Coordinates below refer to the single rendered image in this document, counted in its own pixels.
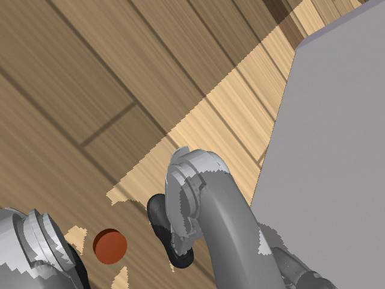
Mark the left robot foot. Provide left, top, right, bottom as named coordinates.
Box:
left=67, top=243, right=91, bottom=289

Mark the right robot foot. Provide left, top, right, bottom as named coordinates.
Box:
left=147, top=193, right=194, bottom=269

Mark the right robot arm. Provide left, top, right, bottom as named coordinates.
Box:
left=296, top=271, right=337, bottom=289

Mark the right robot hand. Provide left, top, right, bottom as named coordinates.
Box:
left=271, top=247, right=308, bottom=289

